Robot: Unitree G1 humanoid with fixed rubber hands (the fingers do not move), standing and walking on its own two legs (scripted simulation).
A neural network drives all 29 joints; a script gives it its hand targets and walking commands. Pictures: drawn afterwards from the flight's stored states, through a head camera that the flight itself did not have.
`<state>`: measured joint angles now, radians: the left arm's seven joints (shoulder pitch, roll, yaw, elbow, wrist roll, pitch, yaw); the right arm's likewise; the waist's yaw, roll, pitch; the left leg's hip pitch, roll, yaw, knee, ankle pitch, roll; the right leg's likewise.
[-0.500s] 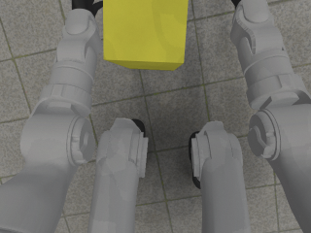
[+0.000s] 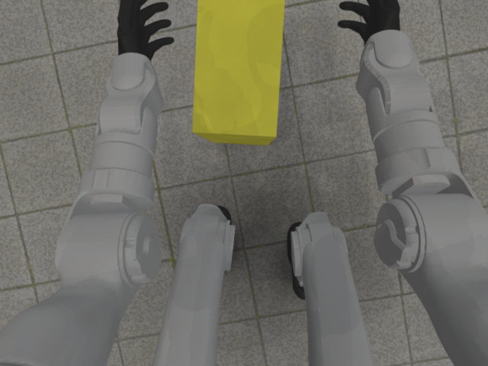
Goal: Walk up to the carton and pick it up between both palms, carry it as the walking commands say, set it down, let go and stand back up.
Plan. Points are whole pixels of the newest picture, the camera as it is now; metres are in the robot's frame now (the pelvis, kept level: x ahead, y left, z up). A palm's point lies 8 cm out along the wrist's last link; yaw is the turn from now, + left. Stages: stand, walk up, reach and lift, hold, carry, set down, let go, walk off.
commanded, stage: set down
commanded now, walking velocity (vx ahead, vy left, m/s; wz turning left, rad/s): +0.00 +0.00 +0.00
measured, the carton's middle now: (241, 76) +0.56 +0.06 -0.37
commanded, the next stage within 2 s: let go in 0.56 s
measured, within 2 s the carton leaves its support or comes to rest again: neither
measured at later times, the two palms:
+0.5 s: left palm out of the picture +0.51 +0.20 +0.03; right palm out of the picture +0.55 -0.12 +0.03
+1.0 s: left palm out of the picture +0.43 +0.21 +0.08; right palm out of the picture +0.45 -0.16 +0.09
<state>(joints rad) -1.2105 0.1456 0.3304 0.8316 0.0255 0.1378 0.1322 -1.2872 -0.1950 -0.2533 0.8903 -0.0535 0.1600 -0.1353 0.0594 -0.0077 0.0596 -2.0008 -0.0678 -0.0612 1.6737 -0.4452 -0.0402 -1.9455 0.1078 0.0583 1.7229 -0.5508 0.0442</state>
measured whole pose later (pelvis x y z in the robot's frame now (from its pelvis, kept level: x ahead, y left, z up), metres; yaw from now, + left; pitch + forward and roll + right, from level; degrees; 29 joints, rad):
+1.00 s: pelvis +0.07 +0.01 +0.21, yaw +1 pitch +36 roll -1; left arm -0.54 0.08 0.26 0.60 0.17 0.07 0.00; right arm -0.56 -0.05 -0.21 0.58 -0.17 0.08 -0.11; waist 0.02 0.01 -0.02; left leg -1.16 -0.04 -0.07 0.75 -0.21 -0.01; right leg -1.11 0.06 0.10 0.78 -0.29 0.03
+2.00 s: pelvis +0.13 +0.00 +0.26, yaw +2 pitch -1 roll +1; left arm 0.24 0.25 0.03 0.57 0.04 0.02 0.00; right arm 0.25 -0.24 -0.04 0.59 -0.03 0.00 -0.01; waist 0.00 -0.02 0.00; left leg -0.20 -0.04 -0.08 0.49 -0.28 -0.01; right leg -0.14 0.03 0.09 0.50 -0.34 -0.01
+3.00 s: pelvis +0.16 -0.01 +0.25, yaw +3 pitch +1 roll +0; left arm 0.41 0.24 -0.02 0.88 0.01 0.00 0.05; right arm 0.35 -0.23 0.01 0.97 -0.01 0.01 -0.04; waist 0.00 -0.01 -0.04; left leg -0.22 -0.04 -0.11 0.57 -0.37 0.00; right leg -0.13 0.04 0.06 0.53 -0.42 -0.02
